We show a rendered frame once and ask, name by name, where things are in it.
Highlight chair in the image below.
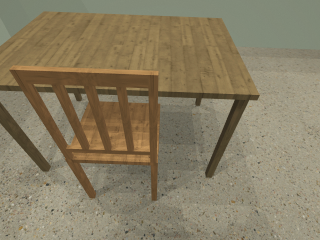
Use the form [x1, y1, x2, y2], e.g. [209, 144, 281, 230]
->
[9, 65, 161, 201]

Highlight table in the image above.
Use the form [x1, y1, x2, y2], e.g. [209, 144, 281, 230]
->
[0, 11, 260, 178]

